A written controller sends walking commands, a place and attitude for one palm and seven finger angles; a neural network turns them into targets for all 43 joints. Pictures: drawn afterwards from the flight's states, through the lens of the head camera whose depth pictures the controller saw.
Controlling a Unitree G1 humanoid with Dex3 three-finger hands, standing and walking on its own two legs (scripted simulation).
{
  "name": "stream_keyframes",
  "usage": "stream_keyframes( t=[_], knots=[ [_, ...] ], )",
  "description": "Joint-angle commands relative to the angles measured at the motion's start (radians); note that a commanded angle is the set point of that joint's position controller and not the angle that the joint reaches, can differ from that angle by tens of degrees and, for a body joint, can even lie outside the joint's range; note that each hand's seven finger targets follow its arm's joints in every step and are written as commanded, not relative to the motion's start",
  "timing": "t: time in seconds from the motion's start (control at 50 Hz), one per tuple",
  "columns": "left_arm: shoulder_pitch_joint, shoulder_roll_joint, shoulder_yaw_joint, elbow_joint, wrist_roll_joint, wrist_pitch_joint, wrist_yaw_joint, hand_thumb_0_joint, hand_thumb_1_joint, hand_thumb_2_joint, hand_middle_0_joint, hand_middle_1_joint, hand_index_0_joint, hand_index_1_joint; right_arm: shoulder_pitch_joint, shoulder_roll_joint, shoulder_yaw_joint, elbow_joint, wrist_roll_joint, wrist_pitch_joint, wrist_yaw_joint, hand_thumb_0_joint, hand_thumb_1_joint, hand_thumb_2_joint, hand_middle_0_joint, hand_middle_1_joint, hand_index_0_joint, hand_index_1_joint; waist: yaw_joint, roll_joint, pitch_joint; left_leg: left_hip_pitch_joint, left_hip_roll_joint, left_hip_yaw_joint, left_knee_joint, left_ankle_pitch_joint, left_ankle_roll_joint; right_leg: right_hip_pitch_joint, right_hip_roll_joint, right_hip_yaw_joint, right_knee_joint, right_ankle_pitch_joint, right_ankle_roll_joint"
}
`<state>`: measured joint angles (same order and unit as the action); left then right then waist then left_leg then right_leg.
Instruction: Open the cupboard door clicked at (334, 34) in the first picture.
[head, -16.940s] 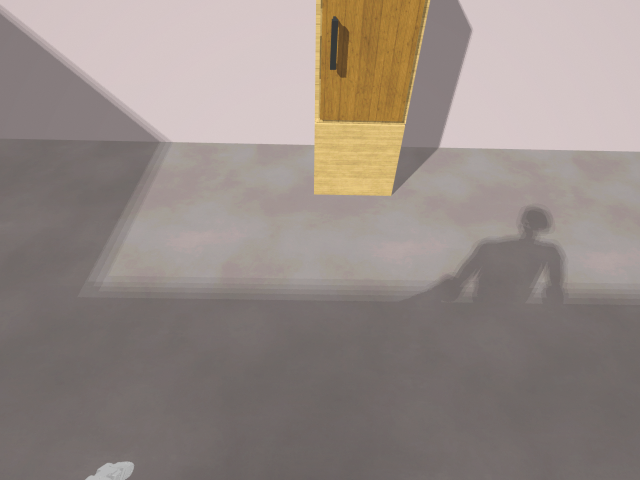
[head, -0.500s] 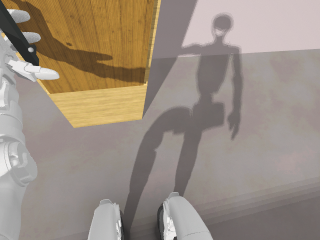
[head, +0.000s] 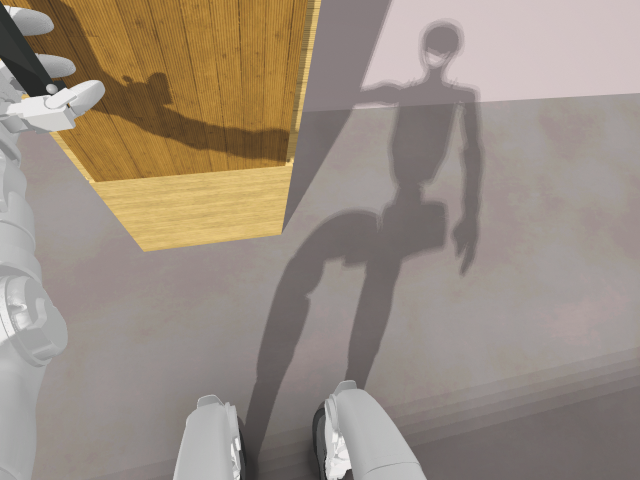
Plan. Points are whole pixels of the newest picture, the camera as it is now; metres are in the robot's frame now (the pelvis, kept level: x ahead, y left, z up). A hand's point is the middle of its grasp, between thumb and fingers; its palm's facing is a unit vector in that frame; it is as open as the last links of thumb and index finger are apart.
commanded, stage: close the thumb around the handle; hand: left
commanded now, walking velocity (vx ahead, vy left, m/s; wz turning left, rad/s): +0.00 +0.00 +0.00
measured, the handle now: (27, 52) +0.59 +0.26 +0.07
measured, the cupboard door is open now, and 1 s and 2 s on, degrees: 0 24 52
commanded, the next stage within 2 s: pull the door open along its arc in 0.30 s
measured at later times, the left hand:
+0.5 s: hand (55, 90) +0.54 +0.23 +0.06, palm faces +0.09 -1.00 -0.02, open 5.5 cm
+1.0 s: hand (103, 188) +0.42 +0.18 +0.07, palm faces +0.29 -0.95 +0.10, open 6.0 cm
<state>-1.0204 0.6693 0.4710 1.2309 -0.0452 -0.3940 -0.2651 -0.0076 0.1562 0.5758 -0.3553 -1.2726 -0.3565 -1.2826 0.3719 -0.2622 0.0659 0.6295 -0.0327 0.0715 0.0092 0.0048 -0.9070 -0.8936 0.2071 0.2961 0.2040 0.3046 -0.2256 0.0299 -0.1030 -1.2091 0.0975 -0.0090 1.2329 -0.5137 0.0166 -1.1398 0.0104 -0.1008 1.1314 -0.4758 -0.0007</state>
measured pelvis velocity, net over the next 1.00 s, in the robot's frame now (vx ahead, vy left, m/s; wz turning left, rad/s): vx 0.03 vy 0.00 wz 0.01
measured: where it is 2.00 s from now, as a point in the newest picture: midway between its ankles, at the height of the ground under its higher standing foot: (283, 478)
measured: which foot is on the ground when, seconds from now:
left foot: down 0.00-1.00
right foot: down 0.00-1.00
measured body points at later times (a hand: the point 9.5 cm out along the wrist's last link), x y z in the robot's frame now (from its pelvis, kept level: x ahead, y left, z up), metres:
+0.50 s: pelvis +0.00 +0.00 +0.00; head +0.17 +0.04 +0.41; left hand +0.53 +0.29 +0.07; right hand -0.02 -0.26 -0.10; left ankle +0.02 +0.11 -0.63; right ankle +0.02 -0.13 -0.63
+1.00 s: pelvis +0.03 +0.00 +0.03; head +0.13 +0.02 +0.47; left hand +0.40 +0.23 +0.06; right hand +0.12 -0.25 -0.08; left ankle +0.02 +0.11 -0.63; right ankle +0.03 -0.13 -0.63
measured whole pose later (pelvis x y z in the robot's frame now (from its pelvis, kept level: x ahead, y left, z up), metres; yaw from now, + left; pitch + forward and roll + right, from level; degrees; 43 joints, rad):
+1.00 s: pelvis +0.03 +0.00 +0.03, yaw +1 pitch +22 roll -3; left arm -0.33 0.14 0.25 0.55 -0.17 -0.43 0.11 0.03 0.69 0.72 -0.35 -1.35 -0.37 -1.35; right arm 0.31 -0.23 -0.01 0.56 -0.02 0.06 0.07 0.01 -0.91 -0.89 0.20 0.30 0.20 0.30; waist -0.09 0.02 -0.17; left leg -0.94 0.08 0.05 1.08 -0.51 0.01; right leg -0.91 -0.01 -0.05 1.02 -0.48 0.01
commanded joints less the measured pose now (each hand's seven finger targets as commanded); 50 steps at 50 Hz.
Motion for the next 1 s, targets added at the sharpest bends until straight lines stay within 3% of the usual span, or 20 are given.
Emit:
stream_keyframes(
  t=[0.0,0.04,0.08,0.12,0.14,0.26,0.28,0.32,0.38,0.4,0.44,0.64,0.76,0.82,0.84,0.86,0.88,0.94,0.96,0.98],
  knots=[
    [-0.433,0.243,0.012,-0.211,-0.020,-0.061,-0.003,0.000,0.676,0.804,-0.384,-1.326,-0.384,-1.326,0.214,-0.206,-0.073,-0.019,0.000,-0.007,-0.017,0.000,-0.900,-0.900,0.200,0.300,0.200,0.300,-0.009,0.228,-0.527,0.509,-0.041,-0.074,-0.119,0.418,0.013,0.149,0.047,0.043,-0.122,0.266,-0.014],
    [-0.450,0.238,0.010,-0.211,-0.021,-0.065,0.001,0.000,0.788,0.852,-0.392,-1.338,-0.392,-1.338,0.218,-0.206,-0.073,-0.019,-0.001,-0.008,-0.017,0.000,-0.900,-0.900,0.200,0.300,0.200,0.300,-0.018,0.224,-0.528,0.521,-0.040,-0.080,-0.121,0.422,0.015,0.134,0.049,0.041,-0.121,0.261,-0.015],
    [-0.414,0.270,0.039,-0.201,-0.017,-0.067,0.004,0.000,0.900,0.900,-0.400,-1.350,-0.400,-1.350,0.220,-0.207,-0.073,-0.022,-0.001,-0.008,-0.018,0.000,-0.900,-0.900,0.200,0.300,0.200,0.300,0.000,0.215,-0.555,0.509,-0.042,-0.075,-0.119,0.439,0.013,0.169,0.047,0.042,-0.117,0.282,-0.014],
    [-0.434,0.240,0.012,-0.203,-0.015,-0.062,0.004,0.000,0.900,0.900,-0.400,-1.350,-0.400,-1.350,0.218,-0.205,-0.073,-0.019,-0.001,-0.009,-0.018,0.000,-0.900,-0.900,0.200,0.300,0.200,0.300,-0.015,0.204,-0.535,0.503,-0.041,-0.076,-0.117,0.426,0.014,0.151,0.046,0.041,-0.118,0.273,-0.012],
    [-0.456,0.234,0.006,-0.220,-0.017,-0.071,0.003,0.000,0.900,0.900,-0.400,-1.350,-0.400,-1.350,0.223,-0.204,-0.072,-0.015,-0.004,-0.010,-0.016,0.000,-0.900,-0.900,0.200,0.300,0.200,0.300,-0.015,0.234,-0.539,0.529,-0.040,-0.083,-0.119,0.441,0.012,0.135,0.047,0.038,-0.112,0.272,-0.015],
    [-0.455,0.233,0.010,-0.228,-0.011,-0.070,0.010,0.000,0.900,0.900,-0.400,-1.350,-0.400,-1.350,0.225,-0.208,-0.076,-0.013,-0.007,-0.008,-0.014,0.000,-0.900,-0.900,0.200,0.300,0.200,0.300,-0.011,0.245,-0.560,0.562,-0.037,-0.093,-0.124,0.444,0.006,0.110,0.045,0.032,-0.114,0.253,-0.016],
    [-0.438,0.254,0.028,-0.219,-0.008,-0.069,0.015,0.000,0.900,0.900,-0.400,-1.350,-0.400,-1.350,0.226,-0.210,-0.075,-0.015,-0.006,-0.006,-0.015,0.000,-0.900,-0.900,0.200,0.300,0.200,0.300,-0.002,0.239,-0.561,0.559,-0.038,-0.093,-0.127,0.451,0.004,0.121,0.045,0.031,-0.113,0.257,-0.018],
    [-0.449,0.227,0.004,-0.210,-0.006,-0.065,0.021,0.000,0.900,0.900,-0.400,-1.350,-0.400,-1.350,0.222,-0.206,-0.074,-0.015,-0.006,-0.006,-0.014,0.000,-0.900,-0.900,0.200,0.300,0.200,0.300,-0.017,0.213,-0.532,0.536,-0.038,-0.092,-0.128,0.422,0.008,0.119,0.046,0.030,-0.117,0.245,-0.014],
    [-0.445,0.212,-0.005,-0.224,-0.005,-0.073,0.024,0.000,0.900,0.900,-0.400,-1.350,-0.400,-1.350,0.221,-0.206,-0.076,-0.016,-0.006,-0.006,-0.012,0.000,-0.900,-0.900,0.200,0.300,0.200,0.300,-0.010,0.246,-0.547,0.567,-0.037,-0.095,-0.129,0.438,0.003,0.100,0.046,0.029,-0.115,0.244,-0.017],
    [-0.413,0.258,0.035,-0.224,-0.002,-0.074,0.025,0.000,0.900,0.900,-0.400,-1.350,-0.400,-1.350,0.226,-0.211,-0.077,-0.019,-0.008,-0.004,-0.013,0.000,-0.900,-0.900,0.200,0.300,0.200,0.300,0.007,0.230,-0.554,0.565,-0.037,-0.094,-0.133,0.445,0.002,0.121,0.046,0.029,-0.114,0.247,-0.019],
    [-0.365,0.243,0.034,-0.245,-0.009,-0.080,0.021,0.000,0.900,0.900,-0.400,-1.350,-0.400,-1.350,0.227,-0.208,-0.079,-0.027,-0.007,-0.002,-0.009,0.000,-0.900,-0.900,0.200,0.300,0.200,0.300,0.021,0.239,-0.590,0.595,-0.038,-0.093,-0.135,0.493,0.002,0.142,0.049,0.029,-0.110,0.278,-0.022],
    [-0.010,0.112,0.006,-0.412,-0.081,-0.081,-0.001,0.000,0.900,0.900,-0.400,-1.350,-0.400,-1.350,0.176,-0.186,-0.100,-0.088,0.018,0.009,0.005,0.000,-0.900,-0.900,0.200,0.300,0.200,0.300,0.092,0.134,-0.580,0.575,-0.054,-0.038,-0.183,0.533,0.008,0.332,0.053,0.038,-0.145,0.406,-0.015],
    [0.275,-0.035,-0.057,-0.592,-0.131,-0.084,0.016,0.000,0.900,0.900,-0.400,-1.350,-0.400,-1.350,0.120,-0.164,-0.118,-0.130,0.038,0.004,0.017,0.000,-0.900,-0.900,0.200,0.300,0.200,0.300,0.141,0.119,-0.537,0.601,-0.061,-0.011,-0.228,0.588,0.003,0.406,0.049,0.035,-0.170,0.467,-0.013],
    [0.411,-0.147,-0.120,-0.676,-0.159,-0.089,0.035,0.000,0.900,0.900,-0.400,-1.350,-0.400,-1.350,0.087,-0.149,-0.123,-0.147,0.045,-0.007,0.026,0.000,-0.900,-0.900,0.200,0.300,0.200,0.300,0.148,0.081,-0.485,0.595,-0.065,0.001,-0.246,0.582,0.001,0.430,0.047,0.030,-0.183,0.477,-0.010],
    [0.414,-0.183,0.011,-0.739,-0.228,-0.091,0.185,0.000,0.900,0.900,-0.400,-1.350,-0.400,-1.350,0.066,-0.123,-0.125,-0.154,0.033,-0.020,0.021,0.000,-0.900,-0.900,0.200,0.300,0.200,0.300,0.210,0.081,-0.462,0.563,-0.064,0.007,-0.253,0.600,-0.007,0.440,0.042,0.022,-0.183,0.478,-0.009],
    [0.486,-0.310,-0.095,-0.741,-0.204,-0.084,0.262,0.000,0.900,0.900,-0.400,-1.350,-0.400,-1.350,0.051,-0.113,-0.122,-0.151,0.030,-0.033,0.033,0.000,-0.900,-0.900,0.200,0.300,0.200,0.300,0.181,0.072,-0.433,0.562,-0.063,0.008,-0.260,0.586,-0.015,0.418,0.042,0.016,-0.179,0.456,-0.003],
    [0.517,-0.363,-0.128,-0.772,-0.195,-0.084,0.313,0.000,0.900,0.900,-0.400,-1.350,-0.400,-1.350,0.042,-0.112,-0.124,-0.147,0.030,-0.039,0.040,0.000,-0.900,-0.900,0.200,0.300,0.200,0.300,0.178,0.067,-0.412,0.567,-0.056,0.003,-0.264,0.588,-0.024,0.396,0.038,0.009,-0.176,0.435,-0.004],
    [0.591,-0.405,-0.165,-0.906,-0.123,-0.107,0.472,0.000,0.900,0.900,-0.400,-1.350,-0.400,-1.350,0.026,-0.105,-0.130,-0.152,0.004,-0.047,0.058,0.000,-0.900,-0.900,0.200,0.300,0.200,0.300,0.200,0.048,-0.448,0.581,-0.057,0.008,-0.257,0.634,-0.030,0.442,0.032,0.016,-0.149,0.474,-0.013],
    [0.629,-0.465,-0.215,-0.941,-0.089,-0.110,0.524,0.000,0.900,0.900,-0.400,-1.350,-0.400,-1.350,0.011,-0.093,-0.130,-0.157,-0.004,-0.048,0.066,0.000,-0.900,-0.900,0.200,0.300,0.200,0.300,0.206,0.082,-0.457,0.601,-0.055,0.010,-0.258,0.660,-0.034,0.438,0.027,0.016,-0.141,0.479,-0.015],
    [0.648,-0.510,-0.260,-0.966,-0.054,-0.109,0.575,0.000,0.900,0.900,-0.400,-1.350,-0.400,-1.350,-0.001,-0.086,-0.129,-0.159,-0.012,-0.047,0.073,0.000,-0.900,-0.900,0.200,0.300,0.200,0.300,0.204,0.067,-0.443,0.605,-0.054,0.010,-0.259,0.657,-0.035,0.432,0.025,0.013,-0.141,0.471,-0.016]
  ],
)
